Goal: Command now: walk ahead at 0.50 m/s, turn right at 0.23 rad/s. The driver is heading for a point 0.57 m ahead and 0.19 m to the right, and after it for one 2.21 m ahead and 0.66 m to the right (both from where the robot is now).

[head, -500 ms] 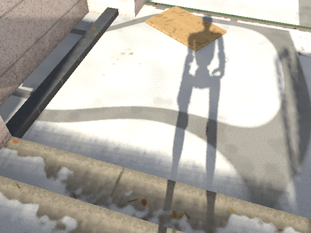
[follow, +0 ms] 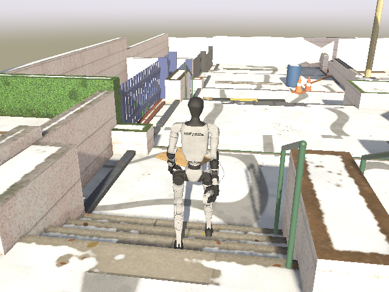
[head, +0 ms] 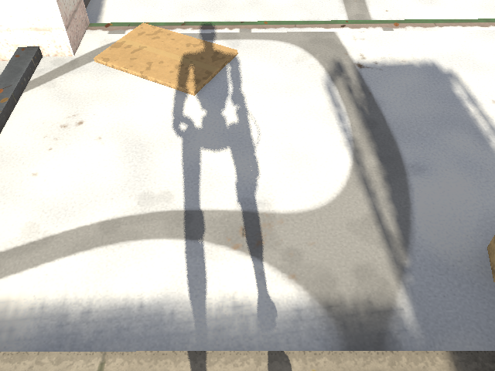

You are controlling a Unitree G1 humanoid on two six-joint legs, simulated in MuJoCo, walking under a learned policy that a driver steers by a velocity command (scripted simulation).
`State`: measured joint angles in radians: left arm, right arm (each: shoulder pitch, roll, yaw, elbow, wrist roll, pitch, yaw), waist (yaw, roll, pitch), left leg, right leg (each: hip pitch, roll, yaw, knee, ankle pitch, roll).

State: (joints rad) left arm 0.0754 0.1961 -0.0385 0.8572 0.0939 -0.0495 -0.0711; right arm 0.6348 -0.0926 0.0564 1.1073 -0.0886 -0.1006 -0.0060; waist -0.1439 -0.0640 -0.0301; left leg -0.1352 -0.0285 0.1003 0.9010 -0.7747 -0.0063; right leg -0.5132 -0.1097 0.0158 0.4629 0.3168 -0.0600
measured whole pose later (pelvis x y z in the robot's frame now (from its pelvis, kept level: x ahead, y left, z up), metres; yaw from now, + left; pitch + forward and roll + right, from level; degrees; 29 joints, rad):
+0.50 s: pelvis +0.29 -0.05 -0.13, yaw -16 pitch +2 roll -2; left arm 0.61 0.10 -0.04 1.07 0.09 -0.12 -0.04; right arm 0.01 -0.17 0.07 0.77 -0.10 -0.06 0.05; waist 0.16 0.04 -0.06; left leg -0.58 0.07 -0.06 0.55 0.30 0.00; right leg -0.28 0.17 0.11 0.95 -0.69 -0.09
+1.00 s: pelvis +0.51 -0.07 -0.22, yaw -30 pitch +2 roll +3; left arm 0.09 0.23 0.03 0.76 0.07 -0.06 -0.07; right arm 0.42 -0.22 -0.04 0.94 -0.06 -0.12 -0.02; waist -0.07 -0.03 -0.03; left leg -0.15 -0.01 0.25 0.49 -0.38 0.05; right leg -0.66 -0.10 0.01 0.91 -0.11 0.00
